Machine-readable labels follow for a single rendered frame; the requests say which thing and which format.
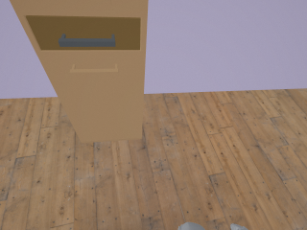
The cabinet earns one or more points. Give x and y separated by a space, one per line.
100 108

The drawer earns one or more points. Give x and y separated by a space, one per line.
48 29

